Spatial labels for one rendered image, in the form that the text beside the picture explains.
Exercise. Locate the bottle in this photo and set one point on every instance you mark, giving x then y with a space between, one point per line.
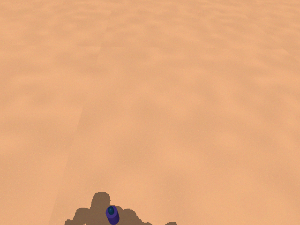
112 215

